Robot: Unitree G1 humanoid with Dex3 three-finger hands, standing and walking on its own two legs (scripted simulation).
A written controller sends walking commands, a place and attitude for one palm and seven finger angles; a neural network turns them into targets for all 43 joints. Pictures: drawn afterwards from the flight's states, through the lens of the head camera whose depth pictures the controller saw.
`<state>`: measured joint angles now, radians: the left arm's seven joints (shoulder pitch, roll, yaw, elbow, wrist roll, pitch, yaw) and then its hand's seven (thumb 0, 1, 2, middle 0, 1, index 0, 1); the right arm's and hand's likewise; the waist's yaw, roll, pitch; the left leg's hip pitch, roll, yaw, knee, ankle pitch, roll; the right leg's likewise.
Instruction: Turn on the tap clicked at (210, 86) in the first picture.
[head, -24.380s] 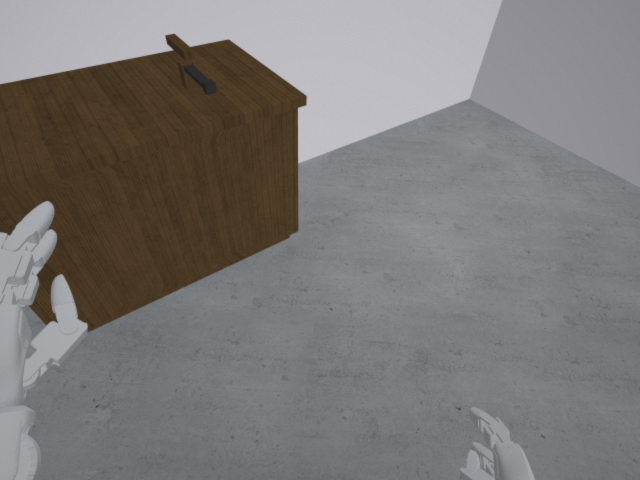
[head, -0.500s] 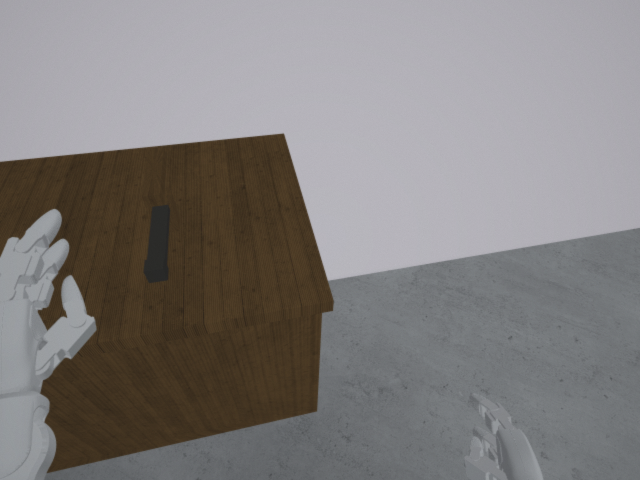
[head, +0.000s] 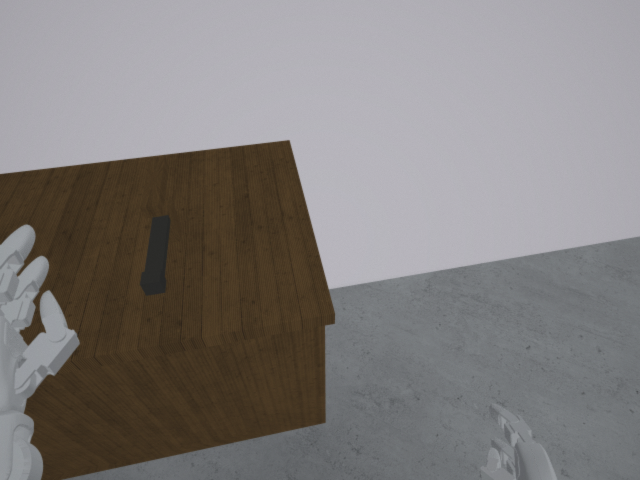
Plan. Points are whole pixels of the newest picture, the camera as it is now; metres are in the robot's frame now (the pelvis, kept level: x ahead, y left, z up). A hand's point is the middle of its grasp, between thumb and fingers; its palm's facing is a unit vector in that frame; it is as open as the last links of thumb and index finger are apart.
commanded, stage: turn the palm inward beside the body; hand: left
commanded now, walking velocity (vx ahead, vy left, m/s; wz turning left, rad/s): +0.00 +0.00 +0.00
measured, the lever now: (153, 282) +0.37 +0.30 +0.01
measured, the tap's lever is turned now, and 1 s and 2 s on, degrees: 0 0 0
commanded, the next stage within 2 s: reach beside the lever's end, fingers flat in 1.32 s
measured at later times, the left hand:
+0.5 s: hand (56, 367) +0.18 +0.27 +0.14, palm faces +0.47 -0.87 -0.16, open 7.4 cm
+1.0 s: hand (73, 393) +0.16 +0.24 +0.14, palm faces +0.48 -0.87 -0.12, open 7.4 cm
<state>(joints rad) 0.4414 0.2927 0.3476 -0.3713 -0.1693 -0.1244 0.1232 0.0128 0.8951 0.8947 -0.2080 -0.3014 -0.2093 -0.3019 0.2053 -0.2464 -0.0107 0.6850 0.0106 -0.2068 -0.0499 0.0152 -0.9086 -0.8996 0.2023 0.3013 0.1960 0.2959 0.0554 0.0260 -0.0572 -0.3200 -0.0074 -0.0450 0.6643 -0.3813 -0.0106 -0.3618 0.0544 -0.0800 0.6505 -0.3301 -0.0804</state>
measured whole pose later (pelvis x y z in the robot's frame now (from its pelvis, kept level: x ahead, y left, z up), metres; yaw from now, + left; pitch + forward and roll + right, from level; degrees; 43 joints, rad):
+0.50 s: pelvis -0.01 +0.03 +0.00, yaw +1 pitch +1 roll -1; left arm 0.50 0.23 0.22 -0.46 -0.17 -0.01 0.17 0.01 0.90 0.90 -0.20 -0.30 -0.20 -0.30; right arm 0.20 -0.22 0.04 0.65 0.00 -0.23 -0.07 0.01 -0.91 -0.90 0.20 0.30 0.20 0.30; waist 0.08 0.04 -0.07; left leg -0.31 -0.05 -0.04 0.66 -0.36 0.03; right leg -0.34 0.02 -0.07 0.63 -0.31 -0.04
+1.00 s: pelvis -0.02 +0.01 +0.00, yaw +1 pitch +0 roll +0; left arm 0.55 0.21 0.20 -0.49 -0.23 0.06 0.19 0.01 0.90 0.90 -0.20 -0.30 -0.20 -0.30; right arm 0.21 -0.24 0.04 0.66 0.02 -0.26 -0.08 0.02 -0.91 -0.90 0.20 0.30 0.20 0.30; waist 0.07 0.06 -0.07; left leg -0.31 -0.03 -0.06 0.67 -0.35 0.00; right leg -0.33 0.03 -0.10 0.63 -0.30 -0.06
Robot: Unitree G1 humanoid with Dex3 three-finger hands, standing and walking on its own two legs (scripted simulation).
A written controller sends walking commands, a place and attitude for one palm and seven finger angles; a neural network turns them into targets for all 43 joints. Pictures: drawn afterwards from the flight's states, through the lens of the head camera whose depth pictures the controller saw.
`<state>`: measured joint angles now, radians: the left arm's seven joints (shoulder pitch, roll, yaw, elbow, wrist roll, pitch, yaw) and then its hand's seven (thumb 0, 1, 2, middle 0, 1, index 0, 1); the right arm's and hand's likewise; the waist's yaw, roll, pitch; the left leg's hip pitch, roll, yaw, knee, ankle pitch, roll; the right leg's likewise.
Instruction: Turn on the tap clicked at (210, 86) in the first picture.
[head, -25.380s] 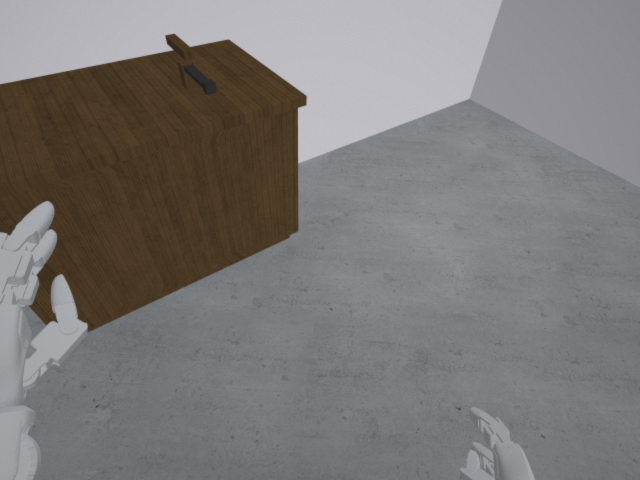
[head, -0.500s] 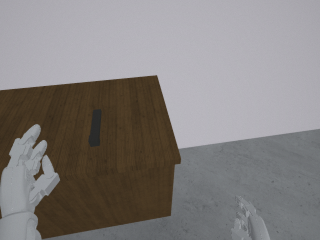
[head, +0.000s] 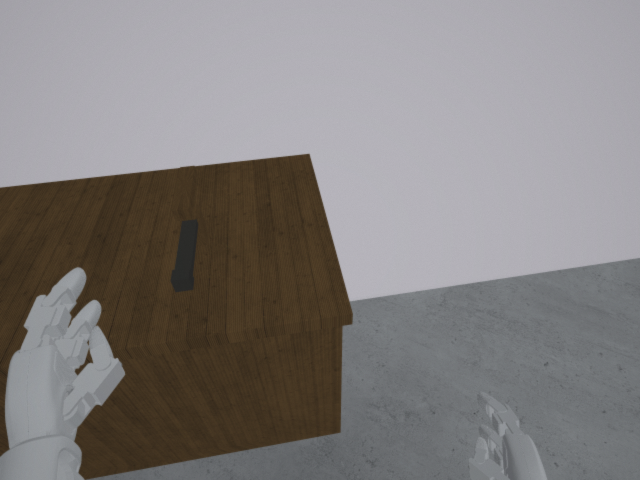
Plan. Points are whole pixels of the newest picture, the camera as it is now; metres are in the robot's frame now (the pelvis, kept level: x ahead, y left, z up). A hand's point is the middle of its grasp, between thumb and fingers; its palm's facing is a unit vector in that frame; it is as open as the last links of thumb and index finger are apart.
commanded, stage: turn the palm inward beside the body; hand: left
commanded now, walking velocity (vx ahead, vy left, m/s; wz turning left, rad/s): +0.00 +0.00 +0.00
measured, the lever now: (182, 279) +0.40 +0.28 +0.01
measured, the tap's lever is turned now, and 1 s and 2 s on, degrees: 0 0 0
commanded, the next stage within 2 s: reach beside the lever's end, fingers flat in 0.32 s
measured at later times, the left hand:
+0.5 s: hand (134, 357) +0.19 +0.21 +0.13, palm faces +0.46 -0.88 -0.12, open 7.4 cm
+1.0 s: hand (147, 333) +0.25 +0.24 +0.09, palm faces +0.47 -0.87 -0.10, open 7.4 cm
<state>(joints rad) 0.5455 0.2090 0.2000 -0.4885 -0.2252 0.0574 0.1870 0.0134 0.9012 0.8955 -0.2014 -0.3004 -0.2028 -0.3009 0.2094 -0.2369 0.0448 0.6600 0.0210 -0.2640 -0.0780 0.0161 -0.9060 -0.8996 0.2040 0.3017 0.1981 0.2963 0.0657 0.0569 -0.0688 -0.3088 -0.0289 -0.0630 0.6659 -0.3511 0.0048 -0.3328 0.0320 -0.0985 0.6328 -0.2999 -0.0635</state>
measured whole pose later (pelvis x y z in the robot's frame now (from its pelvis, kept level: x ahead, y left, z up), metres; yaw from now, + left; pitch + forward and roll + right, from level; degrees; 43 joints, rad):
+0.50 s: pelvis +0.01 -0.01 +0.00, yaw +0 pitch +1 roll +0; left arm 0.55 0.20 0.21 -0.47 -0.23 0.05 0.17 0.01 0.90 0.90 -0.20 -0.30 -0.20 -0.30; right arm 0.22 -0.25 0.03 0.65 0.02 -0.27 -0.07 0.02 -0.91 -0.90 0.20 0.30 0.20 0.30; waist 0.07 0.06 -0.08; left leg -0.30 -0.02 -0.07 0.66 -0.37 -0.01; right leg -0.33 0.04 -0.10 0.63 -0.32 -0.08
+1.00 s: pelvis +0.01 +0.00 +0.00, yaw -1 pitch +3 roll +0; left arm 0.33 0.19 0.21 -0.19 -0.20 -0.04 0.22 0.01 0.90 0.90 -0.20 -0.29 -0.20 -0.29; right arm 0.21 -0.24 0.03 0.67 0.01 -0.23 -0.07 0.02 -0.91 -0.90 0.20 0.30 0.20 0.30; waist 0.03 0.04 -0.06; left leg -0.37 -0.03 -0.05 0.69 -0.37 0.01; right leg -0.41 0.03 -0.08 0.66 -0.32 -0.06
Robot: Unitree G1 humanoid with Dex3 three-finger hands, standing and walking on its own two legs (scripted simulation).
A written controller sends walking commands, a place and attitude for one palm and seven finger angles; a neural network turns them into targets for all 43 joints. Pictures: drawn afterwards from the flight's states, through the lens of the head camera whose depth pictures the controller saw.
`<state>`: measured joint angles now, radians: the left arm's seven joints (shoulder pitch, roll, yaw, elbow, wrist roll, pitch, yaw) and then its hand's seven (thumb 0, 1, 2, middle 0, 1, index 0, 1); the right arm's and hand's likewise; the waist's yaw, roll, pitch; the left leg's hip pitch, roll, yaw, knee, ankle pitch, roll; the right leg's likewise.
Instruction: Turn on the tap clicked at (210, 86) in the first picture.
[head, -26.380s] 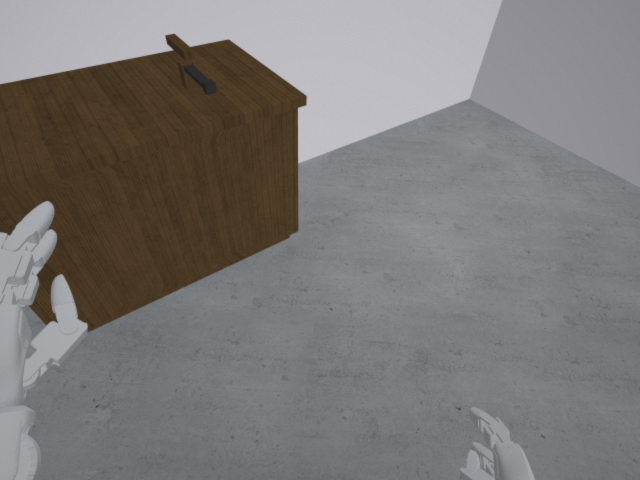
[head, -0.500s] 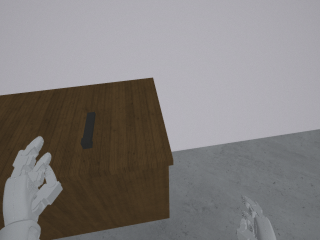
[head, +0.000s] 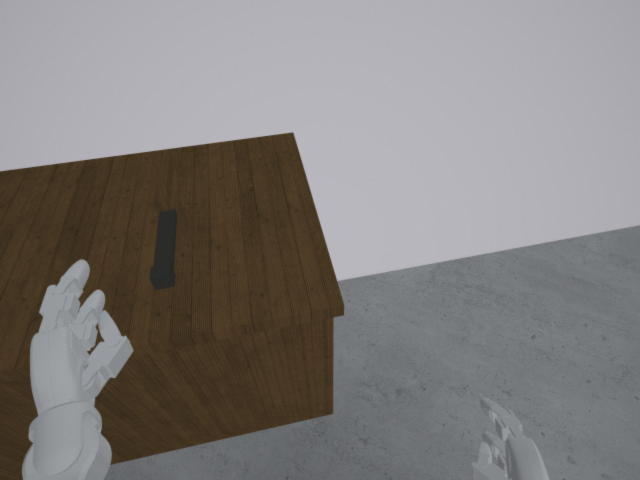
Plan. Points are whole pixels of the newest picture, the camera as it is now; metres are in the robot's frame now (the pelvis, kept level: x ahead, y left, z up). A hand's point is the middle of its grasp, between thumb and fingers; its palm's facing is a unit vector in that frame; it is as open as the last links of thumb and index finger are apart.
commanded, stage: reach beside the lever's end, fingers flat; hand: left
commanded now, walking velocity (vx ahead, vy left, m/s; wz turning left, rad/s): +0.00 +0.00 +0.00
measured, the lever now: (162, 276) +0.39 +0.28 +0.01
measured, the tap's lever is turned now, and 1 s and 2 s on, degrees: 0 0 0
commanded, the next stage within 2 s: push the lever round in 1.68 s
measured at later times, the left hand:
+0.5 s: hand (141, 316) +0.29 +0.25 +0.06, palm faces +0.49 -0.87 -0.09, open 7.6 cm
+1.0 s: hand (138, 295) +0.34 +0.29 +0.03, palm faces +0.53 -0.84 -0.09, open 7.7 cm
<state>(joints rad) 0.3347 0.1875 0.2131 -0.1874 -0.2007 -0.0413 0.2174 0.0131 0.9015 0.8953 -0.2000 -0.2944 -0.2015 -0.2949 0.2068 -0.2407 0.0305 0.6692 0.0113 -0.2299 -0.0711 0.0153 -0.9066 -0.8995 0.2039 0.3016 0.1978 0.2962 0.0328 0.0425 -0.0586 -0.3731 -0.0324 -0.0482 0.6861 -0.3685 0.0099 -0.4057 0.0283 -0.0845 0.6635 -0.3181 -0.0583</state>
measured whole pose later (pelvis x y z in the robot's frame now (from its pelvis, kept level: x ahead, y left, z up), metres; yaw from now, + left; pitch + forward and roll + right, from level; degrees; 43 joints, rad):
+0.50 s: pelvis +0.00 +0.01 -0.01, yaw +0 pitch +7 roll -1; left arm 0.11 0.18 0.23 0.11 -0.15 -0.19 0.23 0.01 0.90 0.90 -0.18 -0.24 -0.18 -0.24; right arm 0.19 -0.24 0.01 0.68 0.00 -0.16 -0.06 0.01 -0.91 -0.90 0.20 0.30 0.20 0.30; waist 0.02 0.03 -0.07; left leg -0.48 -0.04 -0.04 0.76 -0.40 0.02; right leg -0.51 0.02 -0.08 0.73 -0.34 -0.04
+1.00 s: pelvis -0.01 +0.01 -0.03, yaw -1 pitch +12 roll -1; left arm -0.19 0.29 0.42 0.54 -0.15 -0.34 0.15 0.01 0.90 0.90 -0.16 -0.17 -0.16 -0.17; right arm 0.21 -0.26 0.00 0.71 -0.01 -0.10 -0.06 0.01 -0.91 -0.90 0.20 0.30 0.20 0.30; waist -0.02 0.02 -0.10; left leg -0.66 -0.02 -0.04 0.89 -0.44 0.01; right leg -0.69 0.04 -0.08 0.84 -0.37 -0.06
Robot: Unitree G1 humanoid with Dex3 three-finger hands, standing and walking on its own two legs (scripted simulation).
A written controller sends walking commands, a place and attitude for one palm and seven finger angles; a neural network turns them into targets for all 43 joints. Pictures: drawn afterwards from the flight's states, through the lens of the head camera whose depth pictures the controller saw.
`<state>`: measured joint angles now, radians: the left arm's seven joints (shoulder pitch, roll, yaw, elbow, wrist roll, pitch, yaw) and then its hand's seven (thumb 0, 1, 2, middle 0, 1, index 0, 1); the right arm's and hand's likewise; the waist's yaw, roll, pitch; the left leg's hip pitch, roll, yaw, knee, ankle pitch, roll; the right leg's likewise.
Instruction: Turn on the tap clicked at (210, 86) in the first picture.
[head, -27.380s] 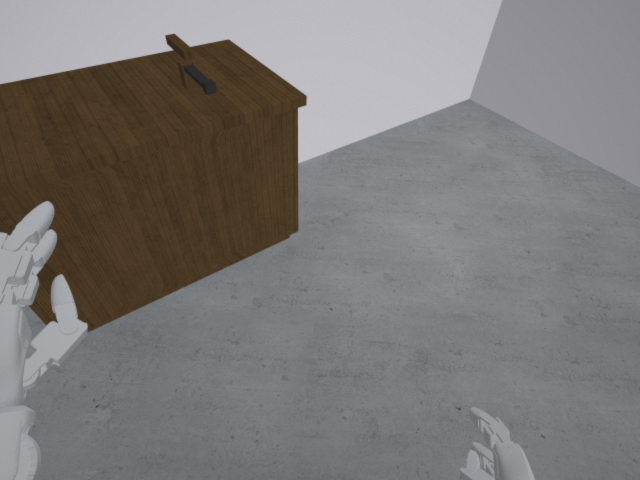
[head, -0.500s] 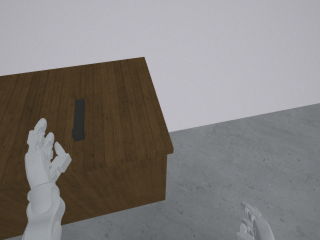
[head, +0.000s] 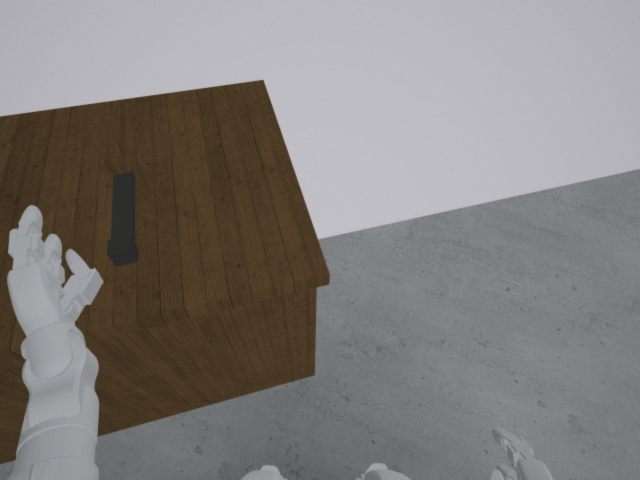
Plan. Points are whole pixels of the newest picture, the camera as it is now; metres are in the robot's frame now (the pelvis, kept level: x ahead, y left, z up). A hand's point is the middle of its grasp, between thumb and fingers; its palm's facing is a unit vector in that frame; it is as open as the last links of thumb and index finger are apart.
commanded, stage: reach beside the lever's end, fingers flat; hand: left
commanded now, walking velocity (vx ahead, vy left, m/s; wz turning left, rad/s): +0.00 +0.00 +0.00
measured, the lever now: (123, 251) +0.39 +0.28 +0.04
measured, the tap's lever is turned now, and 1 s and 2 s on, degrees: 0 0 20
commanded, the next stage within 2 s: push the lever round in 0.68 s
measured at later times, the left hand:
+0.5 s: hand (93, 267) +0.36 +0.31 +0.04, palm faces +0.52 -0.85 -0.09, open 7.8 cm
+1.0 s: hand (97, 271) +0.36 +0.31 +0.03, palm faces +0.54 -0.84 -0.06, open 7.8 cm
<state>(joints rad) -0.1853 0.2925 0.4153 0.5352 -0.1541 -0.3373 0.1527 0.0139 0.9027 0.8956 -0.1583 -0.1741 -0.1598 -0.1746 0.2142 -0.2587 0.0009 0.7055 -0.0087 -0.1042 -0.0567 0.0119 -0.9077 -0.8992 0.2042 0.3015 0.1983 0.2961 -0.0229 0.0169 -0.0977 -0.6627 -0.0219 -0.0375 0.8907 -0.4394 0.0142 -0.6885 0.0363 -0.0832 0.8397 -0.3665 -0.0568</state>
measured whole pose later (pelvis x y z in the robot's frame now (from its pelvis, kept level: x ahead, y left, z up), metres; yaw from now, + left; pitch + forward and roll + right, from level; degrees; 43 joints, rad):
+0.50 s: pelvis +0.00 +0.02 -0.01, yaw -2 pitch +15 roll -2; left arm -0.22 0.33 0.46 0.63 -0.16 -0.40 0.11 0.01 0.90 0.90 -0.15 -0.15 -0.15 -0.15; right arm 0.28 -0.26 -0.01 0.69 -0.01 -0.03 -0.01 0.01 -0.91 -0.90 0.20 0.30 0.20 0.30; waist -0.05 0.03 -0.14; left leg -0.75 -0.01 -0.01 0.97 -0.48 0.03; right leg -0.78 0.04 -0.06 0.89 -0.39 -0.04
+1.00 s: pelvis +0.00 +0.02 -0.01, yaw -1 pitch +15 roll -2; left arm -0.24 0.29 0.42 0.61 -0.13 -0.38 0.17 0.01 0.90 0.90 -0.15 -0.15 -0.15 -0.15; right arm 0.24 -0.24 0.01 0.66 -0.02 -0.03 -0.02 0.01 -0.91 -0.90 0.20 0.30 0.20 0.30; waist -0.04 0.02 -0.14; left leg -0.76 -0.02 -0.02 0.97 -0.47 0.04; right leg -0.77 0.03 -0.07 0.89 -0.38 -0.03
